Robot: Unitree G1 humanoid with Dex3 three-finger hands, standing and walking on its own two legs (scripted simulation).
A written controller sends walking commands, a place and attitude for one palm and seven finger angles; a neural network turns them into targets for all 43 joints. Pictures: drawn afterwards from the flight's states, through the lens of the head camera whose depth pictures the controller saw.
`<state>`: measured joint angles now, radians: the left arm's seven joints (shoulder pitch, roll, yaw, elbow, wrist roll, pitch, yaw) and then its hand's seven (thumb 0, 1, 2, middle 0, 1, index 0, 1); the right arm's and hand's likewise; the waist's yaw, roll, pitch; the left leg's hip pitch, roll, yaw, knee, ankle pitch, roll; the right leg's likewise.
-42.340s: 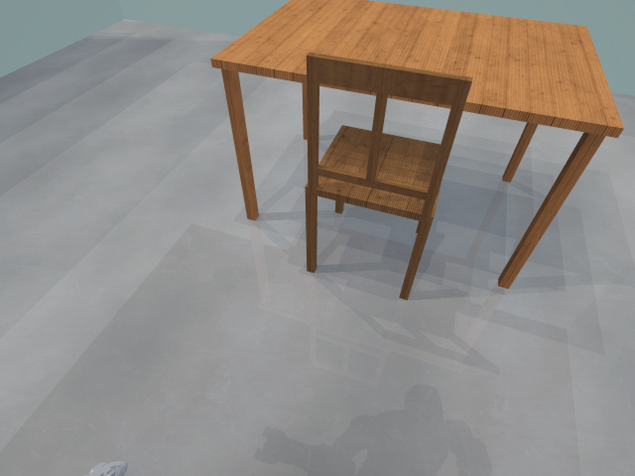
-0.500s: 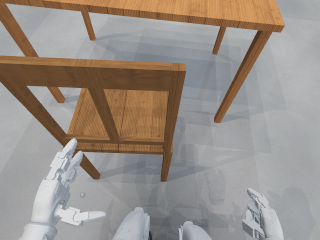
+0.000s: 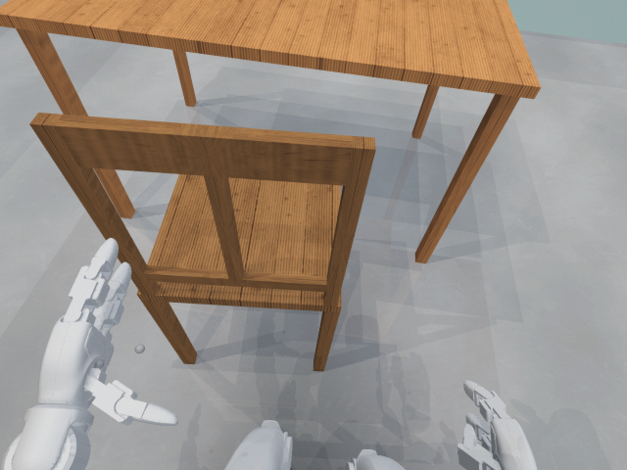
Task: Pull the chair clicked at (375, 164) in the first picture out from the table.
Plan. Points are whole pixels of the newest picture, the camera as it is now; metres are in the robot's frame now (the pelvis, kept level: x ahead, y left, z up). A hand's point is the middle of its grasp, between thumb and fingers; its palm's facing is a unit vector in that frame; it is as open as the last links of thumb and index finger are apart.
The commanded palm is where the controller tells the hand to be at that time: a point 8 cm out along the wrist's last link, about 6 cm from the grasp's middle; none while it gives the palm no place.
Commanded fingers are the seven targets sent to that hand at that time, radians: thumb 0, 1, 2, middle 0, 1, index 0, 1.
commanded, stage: raise the hand toward the chair's back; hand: left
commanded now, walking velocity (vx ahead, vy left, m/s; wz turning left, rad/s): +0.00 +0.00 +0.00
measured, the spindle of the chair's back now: (227, 232) +0.46 +0.17 -0.02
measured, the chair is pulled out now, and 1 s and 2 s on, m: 0.28 0.28 0.28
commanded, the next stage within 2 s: aim the fingers beside a spindle in 0.50 s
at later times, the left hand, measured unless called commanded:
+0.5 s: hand (158, 341) +0.25 +0.20 +0.04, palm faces -0.01 -1.00 -0.04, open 16.9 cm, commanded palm +0.24 +0.26 +0.05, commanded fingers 0.00 -0.50 0.30 -0.06 -0.08 -0.06 -0.08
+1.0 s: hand (179, 328) +0.27 +0.18 +0.03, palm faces +0.00 -1.00 -0.04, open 16.9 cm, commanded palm +0.25 +0.23 +0.03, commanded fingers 0.00 -0.50 0.30 -0.06 -0.08 -0.06 -0.08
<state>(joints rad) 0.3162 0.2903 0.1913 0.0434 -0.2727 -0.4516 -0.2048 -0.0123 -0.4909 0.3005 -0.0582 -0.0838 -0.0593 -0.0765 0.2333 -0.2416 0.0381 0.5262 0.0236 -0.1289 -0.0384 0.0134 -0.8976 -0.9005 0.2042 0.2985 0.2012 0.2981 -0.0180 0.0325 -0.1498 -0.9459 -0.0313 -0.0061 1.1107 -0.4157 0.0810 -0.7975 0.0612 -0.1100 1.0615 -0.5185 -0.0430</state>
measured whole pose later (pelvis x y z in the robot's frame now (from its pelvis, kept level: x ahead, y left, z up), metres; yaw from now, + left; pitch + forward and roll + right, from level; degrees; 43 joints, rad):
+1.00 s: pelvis +0.02 -0.01 +0.00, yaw -1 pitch +17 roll -3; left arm 0.27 0.26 0.17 0.11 -0.27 -0.44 -0.22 -0.01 -0.49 0.30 -0.06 -0.08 -0.06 -0.08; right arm 0.22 -0.25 0.01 0.54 0.02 -0.12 -0.02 0.01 -0.90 -0.90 0.20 0.30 0.20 0.30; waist -0.02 0.04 -0.16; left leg -0.98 -0.02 0.00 1.14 -0.46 0.07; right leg -0.84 0.07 -0.10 1.09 -0.56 -0.06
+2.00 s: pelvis +0.01 -0.01 -0.03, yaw -2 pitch +21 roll -3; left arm 0.12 0.19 0.04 0.22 -0.18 -0.48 -0.10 -0.01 -0.50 0.30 -0.06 -0.08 -0.06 -0.08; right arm 0.19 -0.24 0.02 0.53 0.00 -0.03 0.01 0.01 -0.90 -0.90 0.20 0.30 0.20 0.30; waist -0.02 0.04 -0.19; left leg -1.14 -0.02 0.02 1.27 -0.50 0.07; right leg -1.01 0.07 -0.10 1.24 -0.61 -0.06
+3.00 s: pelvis +0.02 -0.01 -0.03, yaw -2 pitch +21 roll -3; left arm 0.12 0.23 0.10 0.23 -0.21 -0.48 -0.08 -0.01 -0.49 0.30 -0.05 -0.08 -0.06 -0.08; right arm 0.20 -0.24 0.02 0.53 0.02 0.02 0.02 0.01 -0.90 -0.90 0.20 0.30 0.20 0.30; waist -0.02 0.05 -0.20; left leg -1.13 -0.01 0.01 1.26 -0.50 0.07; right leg -0.99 0.07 -0.10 1.23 -0.61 -0.06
